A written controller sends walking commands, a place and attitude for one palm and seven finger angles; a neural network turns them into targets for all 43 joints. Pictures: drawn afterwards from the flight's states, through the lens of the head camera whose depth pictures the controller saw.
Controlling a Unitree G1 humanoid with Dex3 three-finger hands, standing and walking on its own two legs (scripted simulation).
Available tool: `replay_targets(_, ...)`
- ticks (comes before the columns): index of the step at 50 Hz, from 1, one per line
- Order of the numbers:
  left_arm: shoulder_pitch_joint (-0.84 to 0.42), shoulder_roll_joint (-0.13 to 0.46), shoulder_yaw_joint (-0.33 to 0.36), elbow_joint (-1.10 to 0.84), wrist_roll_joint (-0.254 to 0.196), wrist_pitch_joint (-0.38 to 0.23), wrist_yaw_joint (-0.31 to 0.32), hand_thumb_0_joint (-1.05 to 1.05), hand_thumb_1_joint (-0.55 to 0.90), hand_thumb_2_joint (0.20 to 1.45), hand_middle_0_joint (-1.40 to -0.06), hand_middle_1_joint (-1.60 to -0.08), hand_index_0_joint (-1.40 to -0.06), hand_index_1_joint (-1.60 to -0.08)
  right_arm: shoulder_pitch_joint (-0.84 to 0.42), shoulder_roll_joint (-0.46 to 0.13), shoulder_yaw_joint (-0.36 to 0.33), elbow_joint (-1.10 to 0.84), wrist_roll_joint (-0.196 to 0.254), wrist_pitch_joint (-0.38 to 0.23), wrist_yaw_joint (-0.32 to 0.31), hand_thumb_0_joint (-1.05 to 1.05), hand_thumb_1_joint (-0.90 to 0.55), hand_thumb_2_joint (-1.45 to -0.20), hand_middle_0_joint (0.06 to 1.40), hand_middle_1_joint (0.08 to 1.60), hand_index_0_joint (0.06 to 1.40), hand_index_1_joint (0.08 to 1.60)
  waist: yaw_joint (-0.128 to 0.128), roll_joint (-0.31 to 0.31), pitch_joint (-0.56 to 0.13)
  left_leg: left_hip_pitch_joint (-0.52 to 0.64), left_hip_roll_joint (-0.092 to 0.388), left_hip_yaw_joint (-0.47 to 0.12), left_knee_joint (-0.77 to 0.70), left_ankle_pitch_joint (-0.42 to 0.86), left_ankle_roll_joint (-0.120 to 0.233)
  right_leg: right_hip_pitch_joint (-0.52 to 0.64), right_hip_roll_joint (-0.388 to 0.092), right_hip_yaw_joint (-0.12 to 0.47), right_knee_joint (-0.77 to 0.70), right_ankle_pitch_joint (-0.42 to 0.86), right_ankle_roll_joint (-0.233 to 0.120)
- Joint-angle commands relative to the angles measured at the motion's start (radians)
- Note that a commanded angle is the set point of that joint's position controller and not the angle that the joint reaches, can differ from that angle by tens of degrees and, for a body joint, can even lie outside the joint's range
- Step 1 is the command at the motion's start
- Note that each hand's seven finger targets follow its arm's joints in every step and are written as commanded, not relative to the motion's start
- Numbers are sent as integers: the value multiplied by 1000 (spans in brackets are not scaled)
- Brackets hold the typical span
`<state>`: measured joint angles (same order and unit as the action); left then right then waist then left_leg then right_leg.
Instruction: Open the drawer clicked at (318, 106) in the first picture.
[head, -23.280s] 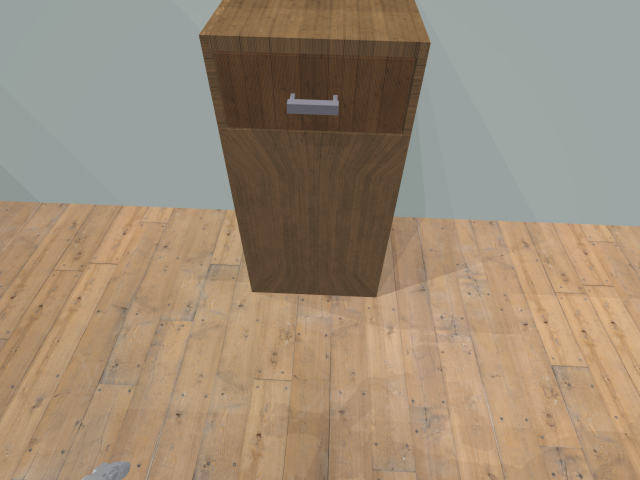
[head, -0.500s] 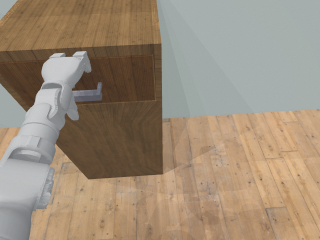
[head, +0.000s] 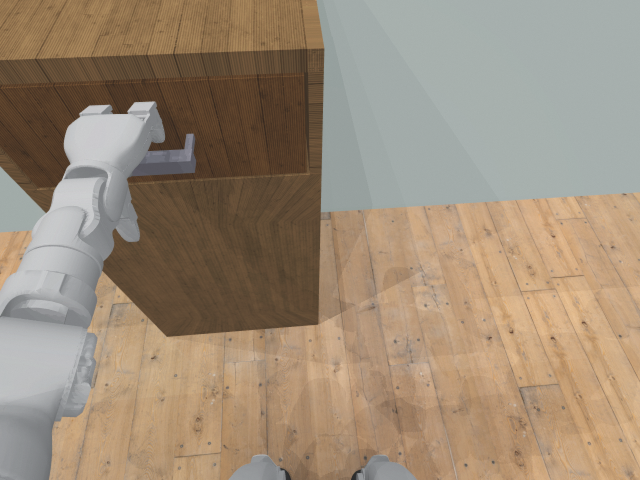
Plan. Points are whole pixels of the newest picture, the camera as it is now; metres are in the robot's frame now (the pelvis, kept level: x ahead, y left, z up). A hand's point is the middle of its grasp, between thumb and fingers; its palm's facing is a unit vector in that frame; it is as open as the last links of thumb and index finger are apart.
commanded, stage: lower the fingers behind the handle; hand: left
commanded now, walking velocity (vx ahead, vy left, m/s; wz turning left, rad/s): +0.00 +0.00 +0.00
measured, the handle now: (153, 152) +0.54 +0.22 +0.07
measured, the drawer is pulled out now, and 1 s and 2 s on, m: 0.00 0.00 0.00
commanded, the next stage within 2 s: lift the fingers back up to retry in 0.38 s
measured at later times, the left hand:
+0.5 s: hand (131, 172) +0.49 +0.24 +0.08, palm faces +0.00 -0.02 -1.00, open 13.7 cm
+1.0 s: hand (125, 163) +0.49 +0.24 +0.10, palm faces -0.06 -0.03 -1.00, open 13.4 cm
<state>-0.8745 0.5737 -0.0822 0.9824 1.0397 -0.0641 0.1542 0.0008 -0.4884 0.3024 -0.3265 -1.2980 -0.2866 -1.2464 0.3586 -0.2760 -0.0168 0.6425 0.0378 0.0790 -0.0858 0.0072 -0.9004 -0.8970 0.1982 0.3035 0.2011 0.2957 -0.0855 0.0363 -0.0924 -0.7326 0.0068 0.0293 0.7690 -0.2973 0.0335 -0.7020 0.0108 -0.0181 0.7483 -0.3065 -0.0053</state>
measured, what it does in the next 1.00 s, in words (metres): stands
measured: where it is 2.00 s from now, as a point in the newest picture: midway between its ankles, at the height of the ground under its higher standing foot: outside the picture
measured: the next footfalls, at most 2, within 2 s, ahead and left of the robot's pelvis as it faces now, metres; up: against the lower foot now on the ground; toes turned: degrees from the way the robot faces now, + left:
none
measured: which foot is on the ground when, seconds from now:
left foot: down 0.00-1.00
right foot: down 0.00-1.00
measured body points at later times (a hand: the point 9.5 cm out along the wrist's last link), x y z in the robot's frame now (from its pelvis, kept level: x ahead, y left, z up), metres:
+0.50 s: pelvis +0.01 +0.01 +0.00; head +0.08 +0.01 +0.45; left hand +0.48 +0.24 +0.14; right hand +0.07 -0.25 -0.12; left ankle +0.04 +0.10 -0.71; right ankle +0.03 -0.12 -0.71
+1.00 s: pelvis +0.04 +0.00 +0.02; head +0.10 -0.01 +0.46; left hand +0.49 +0.24 +0.15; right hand +0.10 -0.26 -0.12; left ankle +0.04 +0.10 -0.71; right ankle +0.03 -0.12 -0.71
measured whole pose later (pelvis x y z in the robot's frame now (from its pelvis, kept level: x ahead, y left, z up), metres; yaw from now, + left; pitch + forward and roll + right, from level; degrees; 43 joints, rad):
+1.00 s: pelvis +0.04 +0.00 +0.02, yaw +1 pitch +12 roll -1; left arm -0.72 0.52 -0.08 0.82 0.98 -0.05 0.11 0.00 -0.49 0.30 -0.38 -1.21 -0.40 -1.22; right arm 0.33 -0.26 -0.04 0.70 0.03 0.09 -0.08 0.01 -0.90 -0.90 0.20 0.30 0.20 0.30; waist -0.05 0.06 -0.09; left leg -0.54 -0.01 0.02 0.66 -0.32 0.03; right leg -0.50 0.00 -0.02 0.63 -0.33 0.00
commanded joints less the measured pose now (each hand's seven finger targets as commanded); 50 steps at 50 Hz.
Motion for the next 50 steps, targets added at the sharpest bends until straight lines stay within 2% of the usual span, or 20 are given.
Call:
replay_targets(1, -359, 169, 50, -93, -13, -15, 34, 0, -500, 300, -300, -1200, -300, -1200, 101, -145, -65, -55, -6, -30, -6, 0, -900, -900, 200, 300, 200, 300, -33, -32, -331, 210, -25, -29, -82, -22, 25, 70, 33, 1, -124, -24, -20)
replay_targets(2, -339, 166, 51, -67, -14, -5, 41, 0, -500, 300, -300, -1200, -300, -1200, 104, -146, -65, -50, -4, -30, -2, 0, -900, -900, 200, 300, 200, 300, -34, -43, -301, 203, -21, -30, -83, -20, 24, 52, 35, -4, -123, -22, -18)
replay_targets(3, -332, 172, 61, -74, -17, 2, 47, 0, -500, 300, -300, -1200, -300, -1200, 104, -149, -65, -47, -5, -28, 2, 0, -900, -900, 200, 300, 200, 300, -21, -28, -312, 204, -21, -29, -84, -2, 21, 59, 35, -6, -120, -10, -20)
replay_targets(6, -358, 184, 71, -76, -12, 29, 65, 0, -500, 300, -300, -1200, -300, -1200, 107, -153, -67, -35, -6, -17, 10, 0, -900, -900, 200, 300, 200, 300, -24, -28, -327, 221, -19, -33, -87, 42, 19, 67, 39, -12, -121, 19, -24)
replay_targets(8, -371, 129, 25, -54, -6, 54, 74, 0, -500, 300, -300, -1200, -300, -1200, 102, -147, -66, -28, -4, -13, 17, 0, -900, -900, 200, 300, 200, 300, -36, -21, -286, 227, -17, -35, -97, 29, 18, 38, 41, -19, -127, 6, -23)
replay_targets(11, -385, 169, 57, -59, 0, 74, 79, 0, -500, 300, -300, -1200, -300, -1200, 94, -153, -65, -24, -5, -6, 19, 0, -900, -900, 200, 300, 200, 300, -27, -24, -289, 234, -17, -37, -105, 44, 18, 56, 40, -19, -131, 13, -28)
replay_targets(13, -382, 117, 13, -34, 4, 95, 79, 0, -500, 300, -300, -1200, -300, -1200, 88, -146, -63, -27, -4, -1, 22, 0, -900, -900, 200, 300, 200, 300, -38, -26, -255, 238, -16, -38, -115, 17, 16, 37, 40, -24, -136, -6, -26)
replay_targets(17, -381, 150, 40, -44, 13, 100, 76, 0, -500, 300, -300, -1200, -300, -1200, 77, -147, -60, -34, -5, 2, 19, 0, -900, -900, 200, 300, 200, 300, -26, -33, -278, 251, -16, -41, -123, 19, 17, 62, 37, -22, -136, -6, -28)
replay_targets(19, -398, 94, -5, -56, 14, 101, 71, 0, -500, 300, -300, -1200, -300, -1200, 69, -141, -60, -40, -6, 1, 19, 0, -900, -900, 200, 300, 200, 300, -36, -21, -264, 261, -16, -44, -127, 0, 15, 42, 36, -25, -136, -17, -28)
replay_targets(22, -376, 116, 17, -48, 19, 97, 67, 0, -500, 300, -300, -1200, -300, -1200, 64, -142, -60, -44, -7, 0, 16, 0, -900, -900, 200, 300, 200, 300, -29, -25, -267, 263, -15, -45, -125, 2, 15, 49, 36, -22, -133, -18, -29)
replay_targets(24, -407, 77, -16, -65, 16, 96, 64, 0, -500, 300, -300, -1200, -300, -1200, 62, -139, -60, -46, -9, -4, 16, 0, -900, -900, 200, 300, 200, 300, -42, -25, -257, 263, -16, -44, -124, -11, 17, 38, 35, -22, -137, -22, -27)
replay_targets(27, -428, 151, 40, -124, 18, 82, 66, 0, -500, 300, -300, -1200, -300, -1200, 59, -139, -61, -55, -10, -4, 12, 0, -900, -900, 200, 300, 200, 300, -18, 8, -330, 297, -18, -47, -125, 24, 16, 87, 34, -15, -133, -6, -30)
replay_targets(29, -452, 116, 16, -173, 10, 74, 65, 0, -500, 300, -300, -1200, -300, -1200, 51, -130, -65, -58, -11, -10, 12, 0, -900, -900, 200, 300, 200, 300, -22, 39, -338, 330, -17, -46, -129, 32, 14, 88, 33, -17, -141, -1, -30)
replay_targets(31, -471, 160, 48, -195, 3, 65, 65, 0, -500, 300, -300, -1200, -300, -1200, 49, -135, -62, -55, -12, -11, 7, 0, -900, -900, 200, 300, 200, 300, -22, 16, -348, 337, -15, -56, -135, 46, 15, 108, 34, -17, -145, 9, -31)
replay_targets(34, -481, 163, 48, -231, -5, 55, 65, 0, -500, 300, -300, -1200, -300, -1200, 44, -131, -62, -53, -8, -17, 2, 0, -900, -900, 200, 300, 200, 300, -21, 23, -338, 356, -15, -50, -145, 63, 17, 128, 34, -16, -159, 22, -29)
replay_targets(38, -501, 175, 61, -330, -21, 31, 64, 0, -500, 300, -300, -1200, -300, -1200, 37, -129, -67, -51, -10, -23, -3, 0, -900, -900, 200, 300, 200, 300, -11, 63, -393, 430, -16, -48, -147, 149, 15, 171, 35, -14, -167, 79, -31)
replay_targets(41, -508, 205, 86, -366, -34, 16, 56, 0, -500, 300, -300, -1200, -300, -1200, 32, -132, -67, -44, -9, -26, -9, 0, -900, -900, 200, 300, 200, 300, -8, 37, -388, 445, -13, -52, -159, 187, 16, 206, 34, -14, -180, 108, -31)
replay_targets(44, -498, 202, 90, -452, -48, 0, 53, 0, -500, 300, -300, -1200, -300, -1200, 21, -127, -70, -47, -8, -30, -6, 0, -900, -900, 200, 300, 200, 300, 8, 91, -440, 514, -18, -49, -157, 284, 11, 239, 37, -15, -179, 178, -34)
replay_targets(46, -493, 202, 90, -478, -62, -6, 44, 0, -500, 300, -300, -1200, -300, -1200, 16, -128, -71, -42, -9, -29, -8, 0, -900, -900, 200, 300, 200, 300, 1, 59, -438, 520, -19, -43, -158, 318, 15, 271, 36, -12, -191, 218, -31)
replay_targets(50, -463, 248, 127, -510, -64, -4, 35, 0, -500, 300, -300, -1200, -300, -1200, -10, -126, -68, -44, -1, -27, -8, 0, -900, -900, 200, 300, 200, 300, 24, 49, -421, 512, -27, -38, -174, 354, 14, 326, 33, -11, -195, 275, -32)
